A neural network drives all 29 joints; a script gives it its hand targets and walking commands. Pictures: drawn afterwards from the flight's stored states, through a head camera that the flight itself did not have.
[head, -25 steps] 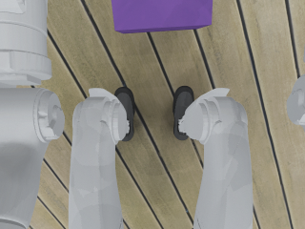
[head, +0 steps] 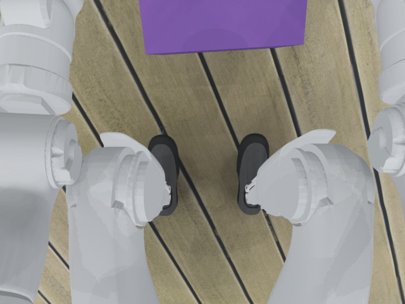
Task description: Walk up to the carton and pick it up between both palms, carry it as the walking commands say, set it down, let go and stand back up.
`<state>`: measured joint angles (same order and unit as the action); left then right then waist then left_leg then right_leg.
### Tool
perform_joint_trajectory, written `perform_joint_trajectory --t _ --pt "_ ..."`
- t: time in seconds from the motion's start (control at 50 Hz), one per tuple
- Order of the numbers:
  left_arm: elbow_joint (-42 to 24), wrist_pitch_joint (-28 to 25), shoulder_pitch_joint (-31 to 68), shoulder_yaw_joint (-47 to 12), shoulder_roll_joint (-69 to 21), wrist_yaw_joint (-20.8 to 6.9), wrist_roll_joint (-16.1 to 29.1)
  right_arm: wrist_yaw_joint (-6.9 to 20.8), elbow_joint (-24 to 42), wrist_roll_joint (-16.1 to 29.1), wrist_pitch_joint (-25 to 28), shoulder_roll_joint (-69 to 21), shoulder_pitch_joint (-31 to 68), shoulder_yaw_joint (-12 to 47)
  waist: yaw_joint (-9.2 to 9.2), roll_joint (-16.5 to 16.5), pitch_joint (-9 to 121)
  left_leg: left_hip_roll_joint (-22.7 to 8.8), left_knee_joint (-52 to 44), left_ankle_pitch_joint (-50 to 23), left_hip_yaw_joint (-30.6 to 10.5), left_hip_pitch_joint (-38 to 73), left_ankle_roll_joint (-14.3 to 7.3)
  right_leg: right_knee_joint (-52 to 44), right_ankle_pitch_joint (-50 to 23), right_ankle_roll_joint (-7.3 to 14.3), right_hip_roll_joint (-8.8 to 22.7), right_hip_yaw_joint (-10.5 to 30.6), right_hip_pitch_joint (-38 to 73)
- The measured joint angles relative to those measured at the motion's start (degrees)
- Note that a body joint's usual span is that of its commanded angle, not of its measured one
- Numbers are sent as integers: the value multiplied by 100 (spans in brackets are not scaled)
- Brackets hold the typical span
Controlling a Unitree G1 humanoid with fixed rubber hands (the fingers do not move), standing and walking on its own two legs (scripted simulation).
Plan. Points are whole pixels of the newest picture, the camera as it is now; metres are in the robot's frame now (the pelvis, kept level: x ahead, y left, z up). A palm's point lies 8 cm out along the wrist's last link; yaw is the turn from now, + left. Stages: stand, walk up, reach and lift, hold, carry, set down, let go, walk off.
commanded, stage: reach and lift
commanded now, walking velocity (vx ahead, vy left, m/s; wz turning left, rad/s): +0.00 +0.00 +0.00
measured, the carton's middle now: out of the picture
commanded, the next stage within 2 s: none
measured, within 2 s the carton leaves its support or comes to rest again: leaves its support in 1.88 s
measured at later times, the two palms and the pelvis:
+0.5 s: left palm out of the picture +0.57 +0.18 -0.21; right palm out of the picture +0.56 -0.23 -0.21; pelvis +0.01 +0.00 -0.03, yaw +0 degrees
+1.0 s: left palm out of the picture +0.56 +0.14 -0.21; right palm out of the picture +0.56 -0.19 -0.21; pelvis +0.00 +0.00 -0.02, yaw +0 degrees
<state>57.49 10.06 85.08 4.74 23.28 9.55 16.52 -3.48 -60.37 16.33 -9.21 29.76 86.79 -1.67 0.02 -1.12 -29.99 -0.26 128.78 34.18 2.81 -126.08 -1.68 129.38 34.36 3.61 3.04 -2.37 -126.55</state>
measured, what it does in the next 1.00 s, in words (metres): stands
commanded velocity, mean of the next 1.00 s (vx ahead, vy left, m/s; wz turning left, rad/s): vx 0.00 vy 0.00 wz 0.00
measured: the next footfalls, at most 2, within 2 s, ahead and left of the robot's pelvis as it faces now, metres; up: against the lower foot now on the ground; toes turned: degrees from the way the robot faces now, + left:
none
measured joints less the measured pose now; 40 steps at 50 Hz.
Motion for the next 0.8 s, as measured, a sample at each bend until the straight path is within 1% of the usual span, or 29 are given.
perform_joint_trajectory --t 0.08,0.16,0.24,0.46,0.68,0.8 --pt "369 -145 101 -215 69 -63 181 36 -221 28 163 -26 -15 66 -5 -75 3 15 233 3 29 -252 -35 236 33 -22 31 21 -227" --pt "716 -265 203 -387 222 -122 352 78 -443 112 272 43 135 165 -43 -77 4 -28 426 29 79 -447 -87 420 26 -63 -11 70 -449" --pt "974 -362 239 -436 195 -178 407 168 -639 207 367 76 107 269 -68 -111 10 -26 588 124 104 -469 -122 583 134 -81 -1 87 -456" --pt "1163 -548 363 -271 78 -230 238 195 -628 207 507 39 40 242 -68 -64 17 -34 662 226 78 -451 -104 640 211 -84 -26 66 -446" --pt "1240 -616 358 -421 72 -245 372 181 -693 249 540 -7 55 407 -79 -46 16 -22 565 125 63 -433 -72 552 104 -66 -34 65 -443" --pt "1411 -654 511 -370 -97 -234 285 176 -853 226 531 -169 245 467 -64 -35 15 -28 504 58 47 -429 -59 483 25 -57 -43 53 -443"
